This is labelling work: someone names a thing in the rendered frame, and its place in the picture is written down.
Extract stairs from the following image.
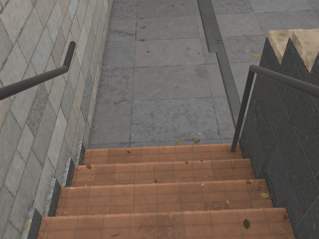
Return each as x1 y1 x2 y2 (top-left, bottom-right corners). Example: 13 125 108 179
37 142 296 239

